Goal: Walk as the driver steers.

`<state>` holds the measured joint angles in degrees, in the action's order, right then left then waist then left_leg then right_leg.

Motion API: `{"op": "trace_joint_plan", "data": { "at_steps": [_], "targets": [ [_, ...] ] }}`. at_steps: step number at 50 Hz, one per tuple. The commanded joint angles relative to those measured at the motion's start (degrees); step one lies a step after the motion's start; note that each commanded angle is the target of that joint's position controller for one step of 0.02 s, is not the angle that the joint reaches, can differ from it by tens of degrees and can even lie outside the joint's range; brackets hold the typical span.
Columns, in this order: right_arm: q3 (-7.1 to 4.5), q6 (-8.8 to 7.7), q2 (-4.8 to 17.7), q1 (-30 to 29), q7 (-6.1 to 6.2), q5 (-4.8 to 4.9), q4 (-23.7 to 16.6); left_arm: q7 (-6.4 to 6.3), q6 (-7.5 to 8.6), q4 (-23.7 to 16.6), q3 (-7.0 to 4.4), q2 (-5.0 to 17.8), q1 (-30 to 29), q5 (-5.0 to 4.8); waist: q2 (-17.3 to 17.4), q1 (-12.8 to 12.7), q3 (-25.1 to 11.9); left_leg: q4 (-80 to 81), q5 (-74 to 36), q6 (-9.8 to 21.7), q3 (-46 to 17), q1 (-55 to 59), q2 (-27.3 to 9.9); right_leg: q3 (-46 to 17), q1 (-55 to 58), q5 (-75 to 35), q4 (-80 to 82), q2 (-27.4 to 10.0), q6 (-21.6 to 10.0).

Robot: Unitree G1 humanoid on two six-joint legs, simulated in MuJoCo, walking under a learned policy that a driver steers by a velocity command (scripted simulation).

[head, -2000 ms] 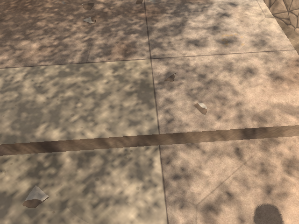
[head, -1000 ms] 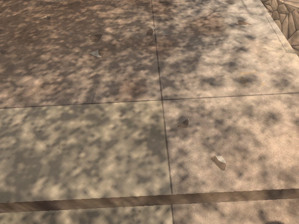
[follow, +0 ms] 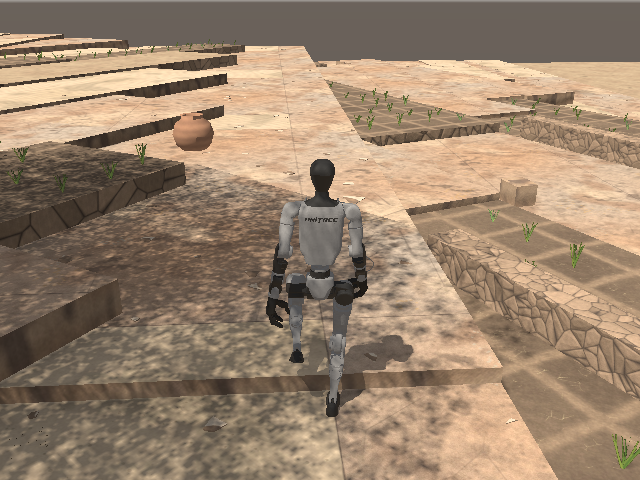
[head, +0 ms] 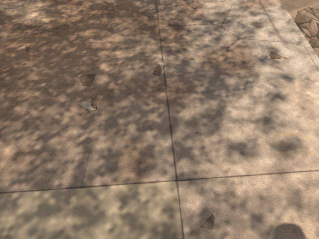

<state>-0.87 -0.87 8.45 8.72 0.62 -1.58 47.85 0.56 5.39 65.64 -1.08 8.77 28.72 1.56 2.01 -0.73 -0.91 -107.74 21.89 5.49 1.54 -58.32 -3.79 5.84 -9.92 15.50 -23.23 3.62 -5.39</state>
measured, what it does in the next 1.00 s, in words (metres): climbs: left foot 0.10 m higher, then right foot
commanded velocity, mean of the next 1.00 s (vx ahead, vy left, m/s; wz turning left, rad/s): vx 0.50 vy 0.00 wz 0.00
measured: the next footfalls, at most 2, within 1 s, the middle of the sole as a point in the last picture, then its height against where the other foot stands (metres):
left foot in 0.22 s outside the picture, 0.10 m higher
right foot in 0.78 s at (180, 204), level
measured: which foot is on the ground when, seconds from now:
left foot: up 0.00-0.20, down 0.22-0.80, up 0.82-1.00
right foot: down 0.00-0.22, up 0.24-0.76, down 0.78-1.00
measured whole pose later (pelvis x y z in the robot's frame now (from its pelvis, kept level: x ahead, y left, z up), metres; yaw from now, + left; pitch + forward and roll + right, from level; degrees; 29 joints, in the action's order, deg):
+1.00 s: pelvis +0.59 +0.02 +0.11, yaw +0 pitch +0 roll +0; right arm -2.9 -3.2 12.8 14.3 -1.1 -1.9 48.8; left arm 0.2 5.2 54.2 -3.2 12.3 20.5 0.5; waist 1.8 -0.4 0.6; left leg -63.1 13.3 2.9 -1.2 -31.9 -4.8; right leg 5.7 -7.3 10.2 -16.8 5.6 -6.9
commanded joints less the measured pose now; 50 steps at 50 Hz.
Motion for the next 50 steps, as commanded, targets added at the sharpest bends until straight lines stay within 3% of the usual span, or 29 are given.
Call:
{"op": "trace_joint_plan", "data": {
  "at_steps": [1, 3, 5, 7, 9, 10, 11, 12, 13, 14, 15, 16, 18, 19, 20, 21, 24, 26, 31, 34, 37, 38, 39, 40, 41, 42, 44, 46, 50],
  "targets": [
    [2.79, -0.74, -1.74, -11.2, 0.3, -0.64, -11.38, -0.34, 1.25, -1.37, 0.7, 4.93, 0.67, -0.47, -2.53, 2.61, 8.46, 2.34, -0.81, 0.08, 1.51, -13.72, -1.38, -15.04, -7.01, 9.76, 15.14, -14.35, -5.24],
    [3.37, -0.44, -0.69, -12.75, -0.66, -0.84, -13.57, -2.21, 0.85, -1.74, 0.87, 5.94, 2.09, -1.13, -3.29, 2.09, 5.93, 14.68, -3.73, -0.82, 4.9, -6.92, -1.99, -14.04, -6.26, -0.22, 19.99, -13.61, -6.66],
    [3.46, 0.02, -0.01, -11.37, -1.26, 0.13, -13.27, -3.06, 0.66, -2.26, 1.0, 5.69, 2.33, -1.98, -3.83, 1.53, 3.77, 29.48, -5.12, -0.18, 6.68, 5.54, -2.11, -9.41, -2.67, -18.8, 23.73, -13.48, -7.85],
    [3.75, 0.28, -0.55, -8.61, -1.25, 1.04, -12.37, -2.79, 0.41, -3.23, 0.66, 7.84, 2.02, -1.93, -4.69, 2.79, 0.76, 40.73, -3.04, 1.95, 10.28, 16.21, 1.36, -4.54, 4.84, -49.37, 19.51, -14.19, -7.13],
    [2.43, -0.4, 1.82, -2.36, -1.0, 1.1, -9.88, -2.4, -0.3, -3.94, -0.34, 10.6, 4.11, -0.95, -8.65, 4.94, -5.67, 47.04, 1.92, 3.34, 13.34, 23.74, 7.3, -3.52, 15.81, -82.97, 4.82, -16.33, -6.1],
    [1.47, -0.99, 3.73, 4.37, -0.72, 1.35, -8.0, -1.92, -0.61, -4.07, -1.06, 11.93, 3.62, -0.52, -11.5, 7.54, -9.52, 51.91, 4.27, 4.53, 11.05, 28.82, 8.73, -3.68, 19.96, -87.68, -5.42, -17.72, -4.94],
    [0.5, -1.6, 6.01, 10.78, -0.54, 1.05, -6.67, -0.94, -0.22, -5.16, -1.94, 12.75, 1.29, -1.04, -13.19, 11.44, -13.99, 57.32, 2.92, 6.98, 4.21, 39.52, 6.69, -2.34, 16.05, -83.34, -18.15, -17.26, -3.52],
    [-1.88, -2.66, 12.46, 17.19, -0.46, -0.48, -4.8, 0.19, 0.93, -8.65, -1.5, 8.08, 3.98, -2.66, -2.22, 10.8, -20.32, 67.87, 11.55, 12.36, -23.83, 55.72, -8.29, -2.17, -3.39, -57.35, -39.59, -10.04, -0.54],
    [-3.83, -1.58, 16.78, 18.54, -0.46, 0.43, -1.72, 1.97, 1.36, -10.89, -2.34, 6.11, 0.59, -1.04, 9.44, 9.68, -18.7, 92.98, 8.8, 14.22, -55.45, 60.41, -15.86, -6.96, -21.03, 0.5, -59.23, 2.43, 1.48],
    [-3.92, -1.91, 16.44, 9.17, -0.81, 0.93, -2.1, 1.81, 0.95, -12.43, -2.39, 4.3, -0.12, 0.36, 4.45, 3.45, -11.13, 93.16, 13.13, 13.3, -53.68, 53.32, -18.09, -15.45, -28.57, -1.66, -71.23, -0.94, 0.44],
    [-3.08, -2.53, 11.18, 4.49, -1.18, 1.06, -1.45, 1.11, 0.52, -15.13, -2.42, 4.37, -4.67, 0.63, -1.6, 1.11, -2.1, 92.14, 14.3, 11.31, -43.53, 43.27, -16.61, -11.65, -30.91, -4.25, -73.97, -3.79, -0.34],
    [-2.06, -3.23, 6.57, 4.36, -1.55, 0.08, 0.82, 0.19, -0.12, -17.23, -2.38, 3.5, -8.59, 0.33, -5.77, 0.22, 3.36, 90.37, 9.44, 8.65, -32.15, 36.22, -14.07, -10.68, -32.35, -5.49, -73.47, -5.74, -1.46],
    [-0.8, -4.43, 0.94, 4.83, -1.72, -0.15, 4.31, -0.7, -1.66, -18.54, -1.36, 1.4, -6.53, -0.19, -3.32, -4.03, 4.8, 90.83, -4.62, 4.11, -16.84, 31.7, -8.52, -12.2, -31.15, -6.45, -69.37, -6.96, -1.9],
    [-0.9, -4.92, 1.2, 6.69, -1.73, -0.14, 5.85, -0.59, -2.36, -19.01, -1.29, 1.29, -6.23, -0.59, -1.13, -4.46, 4.83, 91.37, -8.34, 3.19, -12.84, 33.0, -6.89, -12.34, -32.45, -6.02, -67.55, -6.54, -1.83],
    [-1.54, -5.26, 3.31, 7.62, -1.61, 0.11, 6.0, -0.24, -3.02, -18.9, -1.23, 1.85, -5.71, -0.48, -0.36, -4.48, 4.61, 93.0, -10.75, 3.25, -9.4, 33.79, -5.81, -11.56, -32.28, -5.61, -62.22, -6.68, -1.04],
    [-1.52, -5.87, 4.27, 8.71, -1.48, 0.33, 5.8, -0.02, -3.18, -18.68, -1.83, 3.47, -6.31, -0.24, -0.92, -3.91, 3.88, 94.16, -19.01, 3.1, -7.79, 36.06, -5.35, -10.41, -31.87, -7.5, -58.71, -6.84, -0.45],
    [-2.13, -6.41, 6.76, 12.8, -0.7, 1.12, 6.53, 0.69, -3.4, -20.62, -2.09, 4.98, -14.54, 0.02, 1.26, -1.29, 2.32, 96.94, -35.06, 0.39, -0.41, 43.93, -0.82, -3.7, -32.23, -13.25, -45.14, -6.86, 1.2],
    [-2.12, -6.56, 7.55, 17.54, -0.28, 1.69, 6.71, 1.33, -3.07, -22.12, -1.49, 3.77, -19.15, -0.06, 2.9, 0.77, 1.58, 96.53, -45.07, 0.42, -0.45, 50.48, -1.86, -1.47, -32.37, -16.22, -35.78, -7.63, 2.43],
    [-2.26, -5.61, 8.8, 22.64, 0.74, 1.18, 6.35, 1.43, -3.21, -24.93, -0.46, 2.79, -30.6, -0.65, 3.07, 4.9, 2.92, 98.71, -44.24, 1.78, -2.21, 64.2, -5.06, 1.0, -31.58, -16.08, -14.58, -5.6, 4.01],
    [-2.25, -5.57, 9.16, 22.67, 0.84, 0.66, 6.8, 1.09, -2.64, -24.99, -0.86, 4.75, -30.47, -0.42, 3.3, 3.57, 3.42, 95.17, -55.54, 2.09, -0.9, 68.49, -7.04, 1.56, -26.62, -12.81, -9.32, -3.68, 1.01],
    [-2.71, -5.23, 10.99, 20.65, 1.47, 0.12, 7.06, -0.03, -1.85, -21.66, -2.26, 7.53, -19.91, -0.43, 4.3, -1.89, -0.63, 82.27, -73.54, 2.15, -0.43, 69.76, -8.26, 1.58, -14.13, -5.68, -6.62, 0.15, -3.12],
    [-2.94, -4.86, 11.73, 19.19, 1.43, 0.5, 6.71, -0.59, -1.26, -19.14, -2.85, 8.4, -12.39, -0.11, 3.39, -5.6, -4.12, 73.38, -69.62, 1.99, 0.18, 66.66, -7.49, 0.64, -4.37, -8.2, -2.44, 0.05, -4.63],
    [-2.58, -4.91, 10.86, 17.47, 1.18, 1.16, 5.11, -1.16, -0.81, -16.86, -3.82, 11.05, -3.43, 1.27, 0.84, -9.35, -9.43, 60.1, -54.27, 1.87, 1.06, 55.58, -5.77, -6.2, 10.64, -6.8, -2.38, -6.86, -7.2],
    [-1.43, -4.83, 4.75, 23.17, 0.3, 3.21, 2.91, -1.43, -0.78, -16.5, -5.5, 17.15, 0.93, 2.68, -12.01, -6.19, -15.81, 36.27, -14.69, -0.72, 3.84, 33.12, 4.71, -34.13, 28.35, -6.41, -1.06, -25.27, -15.74],
    [-2.63, -4.61, 8.72, 22.72, 0.24, 1.89, 3.29, -0.69, -1.56, -17.01, -5.28, 14.84, -3.75, 0.06, -8.47, -4.52, -15.87, 28.22, 5.81, -0.21, -3.57, 24.93, 7.96, -46.81, 26.02, -4.81, 6.55, -27.33, -18.24],
    [-3.03, -4.68, 9.75, 16.4, 0.07, 1.03, 1.42, -0.4, -1.66, -17.86, -4.42, 12.03, -10.06, -1.1, -4.61, -2.18, -5.05, 29.51, 0.38, 0.14, -5.72, 21.24, 3.96, -36.31, 16.67, -1.1, 8.52, -24.56, -15.62],
    [-2.91, -4.55, 8.73, 13.36, -0.47, 0.86, 1.1, -0.04, -0.7, -17.54, -2.91, 6.79, -13.73, -0.87, -1.34, 0.66, 2.47, 36.19, -4.75, -0.18, -5.15, 24.34, 0.66, -24.03, 4.62, -7.97, 12.67, -19.08, -10.49],
    [-2.46, -2.97, 6.55, 15.56, -1.31, -0.29, 1.56, -0.47, 0.22, -15.76, -2.27, 5.66, -12.26, -1.0, -3.72, 2.95, 2.78, 40.23, -6.74, -1.7, -4.25, 28.56, -0.75, -17.18, -0.24, -12.79, 14.72, -15.28, -7.55],
    [-2.46, -1.56, 6.58, 8.76, -2.31, -0.62, -0.86, -0.26, 1.2, -13.53, -2.88, 8.99, -7.32, -1.33, -4.55, 2.33, 4.97, 46.61, -12.64, -3.75, -1.05, 21.98, -2.8, -12.0, 0.76, -20.4, 16.99, -13.01, -6.81]
  ]
}}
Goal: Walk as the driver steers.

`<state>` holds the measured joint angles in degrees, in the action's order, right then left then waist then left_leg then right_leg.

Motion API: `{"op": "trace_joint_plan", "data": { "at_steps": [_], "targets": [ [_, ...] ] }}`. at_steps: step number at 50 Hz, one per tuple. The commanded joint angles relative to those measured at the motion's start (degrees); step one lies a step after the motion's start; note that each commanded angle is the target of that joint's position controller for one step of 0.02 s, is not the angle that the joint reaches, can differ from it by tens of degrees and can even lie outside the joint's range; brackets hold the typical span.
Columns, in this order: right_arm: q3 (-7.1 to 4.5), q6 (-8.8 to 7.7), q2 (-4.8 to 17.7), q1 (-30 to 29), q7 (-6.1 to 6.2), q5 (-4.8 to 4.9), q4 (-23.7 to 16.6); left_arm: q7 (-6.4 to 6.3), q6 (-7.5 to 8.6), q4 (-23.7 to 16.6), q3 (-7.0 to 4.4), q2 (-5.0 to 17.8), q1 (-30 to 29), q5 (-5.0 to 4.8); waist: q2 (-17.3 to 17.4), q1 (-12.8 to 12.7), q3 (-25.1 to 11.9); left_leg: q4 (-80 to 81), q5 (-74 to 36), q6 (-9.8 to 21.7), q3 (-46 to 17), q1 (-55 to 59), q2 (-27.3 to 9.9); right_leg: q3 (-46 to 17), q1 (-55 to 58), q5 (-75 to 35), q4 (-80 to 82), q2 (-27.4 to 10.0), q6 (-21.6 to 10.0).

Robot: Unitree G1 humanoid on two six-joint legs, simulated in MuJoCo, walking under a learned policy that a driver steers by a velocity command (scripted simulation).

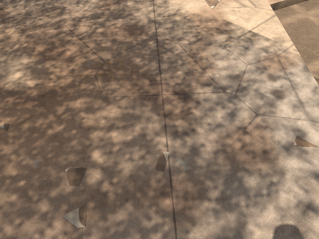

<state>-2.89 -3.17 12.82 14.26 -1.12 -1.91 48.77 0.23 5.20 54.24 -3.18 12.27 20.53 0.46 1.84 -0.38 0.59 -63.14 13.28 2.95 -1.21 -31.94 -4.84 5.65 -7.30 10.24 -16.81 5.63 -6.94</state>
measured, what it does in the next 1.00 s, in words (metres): walks ahead: left foot, then right foot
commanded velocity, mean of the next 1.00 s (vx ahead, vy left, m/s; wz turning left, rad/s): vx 0.46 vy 0.00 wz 0.00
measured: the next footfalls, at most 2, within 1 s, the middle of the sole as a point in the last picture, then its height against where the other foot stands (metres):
left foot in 0.32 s outside the picture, level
right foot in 0.88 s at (188, 207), level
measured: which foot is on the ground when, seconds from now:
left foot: up 0.00-0.30, down 0.32-0.88, up 0.90-1.00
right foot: down 0.00-0.34, up 0.36-0.86, down 0.88-1.00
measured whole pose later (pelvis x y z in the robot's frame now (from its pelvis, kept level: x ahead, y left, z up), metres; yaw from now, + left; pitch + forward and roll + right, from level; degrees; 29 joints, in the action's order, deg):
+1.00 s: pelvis +0.54 +0.00 -0.01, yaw +0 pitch +0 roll +1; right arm -2.5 -3.5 11.8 19.5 1.2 -0.3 57.1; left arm -0.1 4.7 52.0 -1.9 11.6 7.9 0.7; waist 1.0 1.6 4.6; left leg -64.6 25.8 2.1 -0.6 -17.8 2.0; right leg 6.0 -20.0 7.2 -26.8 1.1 -4.4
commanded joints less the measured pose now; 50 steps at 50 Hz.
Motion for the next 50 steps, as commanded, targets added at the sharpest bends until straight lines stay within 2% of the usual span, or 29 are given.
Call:
{"op": "trace_joint_plan", "data": {
  "at_steps": [1, 4, 7, 10, 13, 14, 15, 16, 17, 18, 19, 20, 21, 22, 23, 25, 27, 31, 38, 40, 42, 43, 44, 45, 46, 47, 48, 49, 50],
  "targets": [
    [-0.41, 0.82, 2.42, 0.21, -0.61, -0.16, -2.78, 0.17, 1.36, -1.86, -0.69, 5.47, 1.99, -0.27, -4.64, 1.22, 4.0, 4.92, -6.37, -1.63, 2.41, -6.02, -2.07, -10.84, -1.03, -17.3, 10.82, -14.43, -4.81],
    [0.11, 0.81, 1.82, -6.94, -0.72, 0.36, -4.82, 0.33, 1.22, -1.19, -0.45, 5.46, 4.73, -0.12, -5.11, -0.81, 4.2, 15.53, -11.99, -2.35, 4.43, -5.79, -1.35, -8.03, 1.2, -23.7, 10.16, -12.85, -2.89],
    [0.68, 0.69, 1.39, -12.79, -0.54, 0.68, -6.48, -0.21, 1.14, -0.13, -0.38, 6.19, 7.98, -0.21, -5.63, -2.78, 4.25, 23.58, -15.23, -2.03, 5.86, -5.4, 0.04, -7.4, 6.26, -27.54, 9.46, -13.83, -2.16],
    [0.73, 0.38, 2.04, -16.25, -0.38, 0.65, -7.86, -0.79, 0.83, 1.04, -0.24, 6.38, 9.83, 0.39, -5.67, -3.29, 4.66, 28.22, -13.6, -0.29, 6.0, -5.67, 1.32, -7.61, 12.62, -30.53, 7.62, -16.01, -2.91],
    [0.17, -0.16, 3.31, -13.09, 0.16, 0.54, -7.35, -1.42, 0.6, 1.37, -0.41, 7.71, 7.56, 0.77, -6.28, -0.15, 3.05, 31.51, -6.76, 2.7, 6.64, 0.95, 4.23, -6.65, 15.88, -45.09, 1.2, -17.72, -2.69],
    [-0.36, -0.36, 4.31, -8.43, 0.61, 0.43, -5.91, -1.52, 0.44, 1.44, -0.59, 8.37, 6.67, 0.92, -6.68, 1.98, 0.58, 32.33, -4.28, 3.89, 7.08, 6.6, 6.07, -6.35, 16.12, -51.85, -4.26, -17.71, -2.11],
    [-1.07, -0.82, 5.42, 0.23, 1.11, 0.05, -2.98, -1.48, 0.05, 1.41, -0.66, 8.73, 5.56, 0.87, -5.52, 5.79, -3.79, 35.84, -5.65, 5.3, 7.55, 16.41, 7.48, -5.02, 14.43, -52.3, -14.06, -16.22, -1.21],
    [-2.13, -1.36, 8.22, 10.27, 1.73, -1.17, -0.12, -1.4, 0.01, 0.47, -0.3, 7.92, 5.03, 0.37, -3.52, 9.52, -9.85, 36.03, -5.71, 7.64, 1.87, 31.86, 1.89, -3.84, 4.49, -39.31, -27.55, -14.19, -0.42],
    [-3.87, -1.48, 14.91, 16.09, 2.02, -2.58, 0.32, -0.76, 0.02, -1.4, 0.95, 2.23, 10.94, -1.95, 8.24, 7.66, -18.47, 37.98, -1.53, 14.92, -24.07, 49.8, -16.09, -0.4, -15.46, -7.39, -50.58, -5.31, 2.23],
    [-3.74, -0.6, 13.28, 13.11, 1.21, -0.14, 0.25, -0.6, -0.06, -0.55, -0.14, 5.66, 11.03, -0.76, 7.71, 6.54, -19.7, 46.49, -0.3, 17.66, -39.93, 49.59, -19.32, -7.02, -24.8, 18.95, -59.83, -0.72, 1.95],
    [-3.02, -0.34, 10.77, 6.29, 0.99, 1.06, -0.37, -0.55, -0.3, -2.12, -0.61, 6.76, 5.32, 0.19, 2.93, 3.76, -8.98, 47.66, 4.96, 15.51, -30.08, 40.56, -16.73, -9.19, -29.04, 14.13, -60.78, -5.04, 1.57],
    [-1.94, -0.61, 6.85, 2.27, 0.69, 1.2, -0.87, -0.17, -0.03, -3.06, -0.32, 6.11, 1.78, 0.45, -0.2, 2.81, -3.21, 50.45, 3.98, 13.69, -23.05, 32.19, -14.35, -8.87, -28.65, 9.92, -57.21, -7.27, 1.56],
    [-1.33, -1.02, 4.88, 0.83, 0.65, 1.08, -0.43, 0.1, -0.38, -2.92, -0.24, 5.0, 1.15, 0.58, -0.44, 1.02, 0.14, 52.62, 0.92, 11.25, -17.39, 26.33, -11.45, -8.4, -26.23, 7.96, -53.14, -9.13, 1.72],
    [-0.86, -1.41, 3.51, 0.69, 0.85, 1.31, 0.51, 0.37, -1.19, -2.77, -0.11, 4.29, 2.01, 1.47, 0.79, -0.74, 1.53, 54.09, -2.2, 9.42, -13.14, 21.91, -8.94, -8.22, -23.21, 6.83, -50.16, -10.31, 2.42],
    [-0.66, -1.86, 3.15, 1.4, 0.94, 1.23, 1.25, 0.81, -1.93, -2.21, 0.09, 3.25, 3.13, 1.77, 1.49, -1.47, 1.31, 55.0, -4.68, 8.87, -10.48, 20.07, -7.73, -7.71, -21.08, 5.98, -48.83, -10.66, 3.02],
    [-0.97, -2.73, 4.49, 4.24, 0.91, 1.38, 2.78, 1.36, -2.65, -2.71, 0.16, 2.81, 1.86, 1.82, 1.28, -1.85, 1.32, 56.24, -9.63, 9.39, -7.66, 19.97, -6.86, -6.57, -22.26, 3.7, -46.74, -11.25, 4.0],
    [-1.26, -2.99, 5.78, 6.08, 0.82, 1.47, 3.69, 1.54, -3.01, -4.3, 0.17, 3.2, -3.04, 1.67, 1.08, -1.31, 2.81, 57.95, -10.41, 9.48, -5.73, 21.13, -6.26, -5.7, -26.77, -0.51, -42.95, -12.52, 5.04],
    [-0.91, -2.81, 5.43, 10.18, 0.66, 1.66, 5.23, 1.61, -3.0, -7.13, 0.47, 3.1, -12.51, 1.3, 1.18, 0.92, 4.23, 58.04, -16.4, 8.32, -2.4, 25.04, -4.5, -3.85, -30.72, -8.26, -31.61, -12.73, 6.49],
    [-0.73, -2.47, 6.02, 16.36, 1.51, 0.79, 8.06, 1.49, -2.41, -10.49, 1.16, 2.89, -23.21, 1.02, 1.86, 4.05, 5.24, 54.05, -26.95, 8.14, -1.01, 36.58, -6.86, -1.71, -30.63, -9.27, -18.5, -9.79, 4.51],
    [-0.75, -2.23, 6.26, 15.46, 1.97, 0.46, 8.59, 1.33, -1.87, -10.6, 1.06, 3.04, -22.48, 1.1, 1.83, 2.83, 5.5, 50.32, -35.81, 7.51, -0.23, 38.73, -7.6, -1.4, -27.86, -5.54, -15.63, -8.41, 2.97],
    [-0.8, -2.1, 6.8, 13.79, 2.37, 0.46, 8.85, 0.53, -0.83, -7.48, 0.5, 3.81, -13.78, 1.47, 2.74, -0.61, 1.44, 40.07, -53.19, 5.43, 0.91, 38.65, -6.36, -0.05, -16.53, -3.72, -12.56, -4.36, 1.12],
    [-0.71, -1.98, 6.82, 12.65, 2.41, 1.09, 8.87, -0.01, 0.1, -4.25, -0.04, 4.75, -4.74, 2.03, 1.29, -4.55, -3.03, 29.94, -52.17, 3.77, 2.63, 36.06, -3.93, 0.18, -5.62, -11.21, -7.38, -3.68, -0.14],
    [-0.11, -2.27, 5.47, 12.8, 2.47, 2.12, 7.51, -0.65, 0.89, -2.03, -0.96, 8.37, 3.67, 3.38, -1.39, -6.74, -9.88, 16.96, -34.56, 2.25, 3.66, 25.26, -1.39, -6.73, 10.23, -27.61, -10.44, -12.31, -2.09],
    [1.31, -2.01, -0.96, 22.17, 2.26, 5.22, 7.56, -0.53, 0.56, -1.53, -2.49, 14.25, 7.09, 3.52, -15.76, -4.21, -20.74, -6.94, 13.0, -0.56, 6.77, 6.76, 8.84, -29.45, 29.38, -53.2, -12.65, -32.43, -13.69],
    [-0.66, -1.29, 5.56, 19.69, 2.95, 3.6, 8.91, -0.12, -0.32, -1.88, -2.35, 12.18, 6.52, 0.0, -7.39, -4.76, -23.6, -12.92, 20.0, -0.42, -2.05, 5.51, 9.52, -31.63, 25.76, -61.29, -10.91, -31.1, -14.58],
    [-0.7, -1.2, 4.75, 14.56, 2.89, 2.92, 7.27, -0.13, -0.34, -2.58, -1.42, 9.69, -0.06, -0.42, -6.72, -2.4, -15.39, -11.94, 16.78, -0.4, -3.9, 3.1, 6.95, -23.74, 18.41, -58.7, -8.62, -28.67, -12.67],
    [-0.33, -1.19, 3.38, 11.16, 2.74, 1.91, 6.79, -0.26, -0.3, -2.88, -0.27, 5.6, -4.25, -0.15, -5.09, -1.36, -8.13, -8.05, 14.11, -0.59, -2.98, 1.71, 4.92, -19.31, 11.12, -52.81, -5.43, -25.74, -10.09],
    [-0.52, -0.53, 3.11, 9.55, 2.44, 1.02, 6.81, -0.62, -0.22, -2.53, 0.46, 3.45, -5.58, -0.2, -4.91, -0.2, -4.34, -4.58, 11.99, -0.85, -2.82, 3.21, 3.56, -15.98, 5.53, -48.44, -2.81, -23.05, -7.77],
    [-0.46, 0.47, 2.36, 10.82, 2.05, 0.23, 7.14, -0.99, -0.31, -2.01, 1.03, 2.13, -6.57, -0.38, -5.47, 1.69, -3.36, -1.31, 10.45, -1.44, -2.36, 6.96, 2.98, -13.09, 0.65, -45.63, -0.86, -21.0, -6.31]
  ]
}}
